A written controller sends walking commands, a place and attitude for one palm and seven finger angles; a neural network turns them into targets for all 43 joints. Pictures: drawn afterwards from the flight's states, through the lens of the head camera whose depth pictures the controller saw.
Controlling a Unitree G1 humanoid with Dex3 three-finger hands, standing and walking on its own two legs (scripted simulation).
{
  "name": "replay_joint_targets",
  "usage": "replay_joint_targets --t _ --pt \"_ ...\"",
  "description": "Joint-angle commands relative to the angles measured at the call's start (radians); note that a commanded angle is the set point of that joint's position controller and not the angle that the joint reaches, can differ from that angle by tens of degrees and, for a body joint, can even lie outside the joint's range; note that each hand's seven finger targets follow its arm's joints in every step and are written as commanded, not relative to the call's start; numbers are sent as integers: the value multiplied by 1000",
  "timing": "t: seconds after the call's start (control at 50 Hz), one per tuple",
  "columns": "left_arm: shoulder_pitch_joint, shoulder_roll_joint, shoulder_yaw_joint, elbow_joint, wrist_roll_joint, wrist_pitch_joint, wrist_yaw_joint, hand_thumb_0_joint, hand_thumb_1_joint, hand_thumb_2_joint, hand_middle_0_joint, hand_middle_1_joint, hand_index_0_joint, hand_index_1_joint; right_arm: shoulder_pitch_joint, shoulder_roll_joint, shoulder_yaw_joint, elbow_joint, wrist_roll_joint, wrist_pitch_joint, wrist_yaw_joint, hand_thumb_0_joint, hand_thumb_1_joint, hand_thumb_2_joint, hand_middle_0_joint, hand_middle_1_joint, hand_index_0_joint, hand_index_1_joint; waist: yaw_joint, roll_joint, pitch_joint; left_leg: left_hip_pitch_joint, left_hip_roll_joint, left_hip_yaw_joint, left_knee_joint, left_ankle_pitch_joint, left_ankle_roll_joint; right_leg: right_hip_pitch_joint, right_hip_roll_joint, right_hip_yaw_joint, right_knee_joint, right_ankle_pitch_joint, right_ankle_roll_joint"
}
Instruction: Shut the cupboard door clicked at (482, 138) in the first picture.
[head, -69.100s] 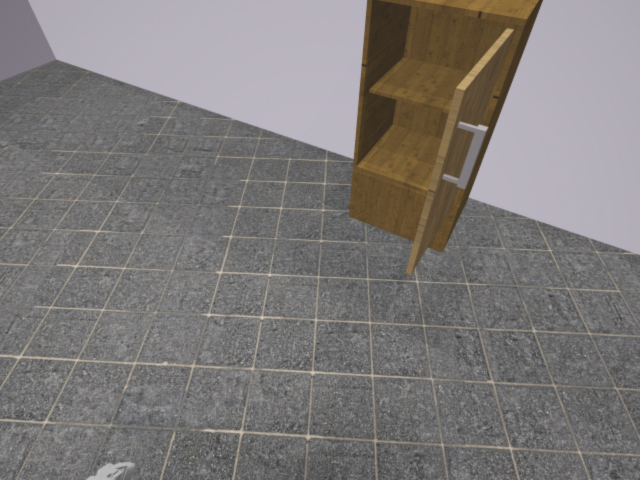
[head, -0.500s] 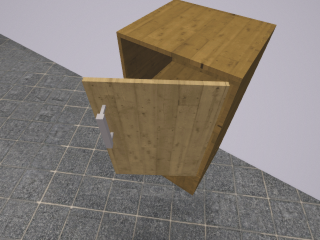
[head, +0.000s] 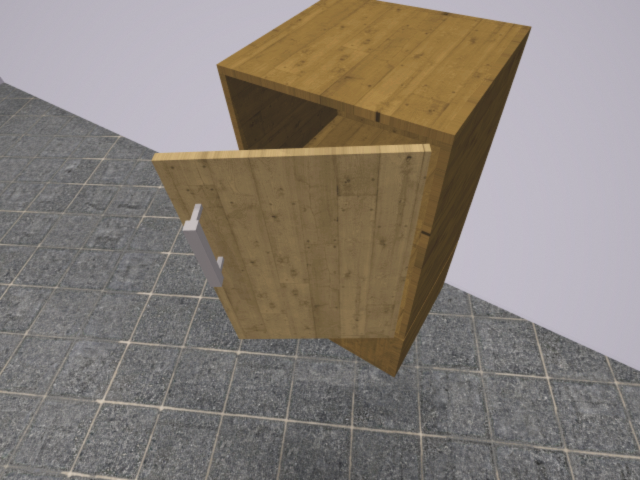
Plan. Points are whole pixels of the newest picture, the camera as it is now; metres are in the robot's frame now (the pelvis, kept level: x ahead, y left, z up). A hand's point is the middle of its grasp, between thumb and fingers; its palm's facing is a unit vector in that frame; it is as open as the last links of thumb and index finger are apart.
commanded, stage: come to a stop and stand still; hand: left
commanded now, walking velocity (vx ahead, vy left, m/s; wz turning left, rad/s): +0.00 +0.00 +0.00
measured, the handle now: (207, 247) +0.48 +0.24 -0.04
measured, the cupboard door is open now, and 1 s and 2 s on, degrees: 32 32 32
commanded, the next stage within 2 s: look again from close up in 0.66 s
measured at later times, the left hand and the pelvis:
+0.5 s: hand out of the picture -0.09 +0.18 -0.17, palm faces +0.06 -0.99 -0.14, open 7.4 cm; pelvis -0.05 +0.02 +0.01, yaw +0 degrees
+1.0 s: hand out of the picture -0.02 +0.20 -0.17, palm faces +0.02 -0.98 -0.19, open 7.3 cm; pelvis -0.02 +0.04 +0.00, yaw +0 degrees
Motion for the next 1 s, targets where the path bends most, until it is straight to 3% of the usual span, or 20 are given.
replay_joint_targets --t 0.0,0.06,0.1,0.12,0.14,0.16,0.18,0.2,0.24,0.28,0.4,0.54,0.72,0.74,0.76,0.78,0.8,0.86,0.9,0.98 --pt "70 149 23 -31 0 -7 8 0 900 900 -200 -300 -200 -300 27 -11 10 -40 1 -20 12 0 -900 -900 200 300 200 300 19 -219 -38 -23 6 -1 -8 25 -7 24 -204 186 -234 538 -125" --pt "76 155 25 -19 -7 -1 5 0 900 900 -200 -300 -200 -300 65 -1 20 -24 -1 -27 8 0 -900 -900 200 300 200 300 9 -182 -52 75 11 9 -213 112 -7 -9 -181 194 -253 304 -117" --pt "59 133 23 -14 -16 3 3 0 900 900 -200 -300 -200 -300 124 8 28 10 -3 -37 5 0 -900 -900 200 300 200 300 -13 -111 -31 197 16 7 -397 234 -1 -91 -135 172 -238 137 -65" --pt "64 112 18 -10 -21 6 0 0 900 900 -200 -300 -200 -300 135 -8 29 16 -4 -45 2 0 -900 -900 200 300 200 300 -9 -37 -23 205 47 -34 -449 268 13 -99 -97 157 -215 82 -34" --pt "75 87 14 -10 -25 10 -4 0 900 900 -200 -300 -200 -300 127 -37 30 10 -10 -53 -2 0 -900 -900 200 300 200 300 8 57 -7 141 120 -125 -491 305 42 -77 -46 132 -198 45 -6" --pt "87 72 13 -2 -24 9 -6 0 900 900 -200 -300 -200 -300 99 -54 33 1 -14 -54 -4 0 -900 -900 200 300 200 300 28 72 -6 52 153 -148 -513 270 62 0 -30 113 -204 48 12" --pt "95 69 11 12 -18 14 -4 0 900 900 -200 -300 -200 -300 71 -47 33 7 -11 -55 -2 0 -900 -900 200 300 200 300 38 134 3 -17 148 -155 -551 194 66 67 -27 104 -196 40 23" --pt "100 76 8 33 -16 15 -5 0 900 900 -200 -300 -200 -300 51 -43 36 6 -10 -57 -3 0 -900 -900 200 300 200 300 42 157 22 -47 137 -152 -575 125 61 93 -32 97 -192 65 23" --pt "132 72 1 59 -14 13 -10 0 900 900 -200 -300 -200 -300 67 -43 37 2 -9 -57 -5 0 -900 -900 200 300 200 300 43 103 47 -77 115 -141 -589 26 52 107 -35 103 -213 67 20" --pt "150 67 -3 76 -12 10 -12 0 900 900 -200 -300 -200 -300 99 -40 36 6 -7 -56 -6 0 -900 -900 200 300 200 300 39 34 58 -64 104 -135 -589 19 50 100 -41 109 -242 56 21" --pt "180 43 -6 97 -10 6 -10 0 900 900 -200 -300 -200 -300 168 -35 35 19 -10 -47 -4 0 -900 -900 200 300 200 300 17 -54 64 -41 78 -120 -561 -18 51 14 -49 125 -285 -83 26" --pt "221 10 -6 117 -11 -1 -6 0 900 900 -200 -300 -200 -300 201 -13 38 30 -10 -56 -6 0 -900 -900 200 300 200 300 14 -36 43 -41 81 -131 -556 10 57 3 -47 124 -248 -34 19" --pt "238 -7 -15 137 -15 -16 1 0 900 900 -200 -300 -200 -300 215 14 50 53 -3 -72 -11 0 -900 -900 200 300 200 300 12 -63 21 23 79 -107 -521 197 51 20 -63 122 -227 102 12" --pt "277 55 -22 164 0 -30 37 0 900 900 -200 -300 -200 -300 57 -55 42 -20 1 -78 4 0 -900 -900 200 300 200 300 57 -51 41 -20 87 -42 -314 224 8 -5 -109 139 -221 254 17" --pt "220 89 -13 118 -10 -32 27 0 900 900 -200 -300 -200 -300 136 -9 39 -44 -3 -60 8 0 -900 -900 200 300 200 300 -20 -27 -68 41 21 -53 -301 121 6 -38 -144 205 -265 -87 -10" --pt "185 105 -6 98 -9 -38 19 0 900 900 -200 -300 -200 -300 150 4 48 -27 -18 -58 15 0 -900 -900 200 300 200 300 -15 -6 -35 64 10 -53 -290 155 13 -95 -150 211 -271 -138 -24" --pt "168 88 -6 94 -10 -40 16 0 900 900 -200 -300 -200 -300 197 5 47 -26 -16 -62 14 0 -900 -900 200 300 200 300 -41 -10 -53 77 27 -62 -304 164 21 -123 -138 189 -254 -173 -28" --pt "163 35 -17 88 -13 -33 10 0 900 900 -200 -300 -200 -300 205 -8 49 -30 -11 -72 6 0 -900 -900 200 300 200 300 -27 -7 4 -2 71 -124 -407 188 46 -74 -72 124 -181 -40 -11" --pt "169 27 -20 88 -12 -30 7 0 900 900 -200 -300 -200 -300 194 -20 52 -35 -10 -82 4 0 -900 -900 200 300 200 300 -9 -9 15 -35 83 -149 -443 235 56 -14 -59 103 -146 63 -6" --pt "166 31 -18 95 -15 -27 7 0 900 900 -200 -300 -200 -300 203 -35 55 -26 -9 -96 -5 0 -900 -900 200 300 200 300 1 -33 -7 6 88 -133 -444 403 60 57 -65 86 -128 203 1"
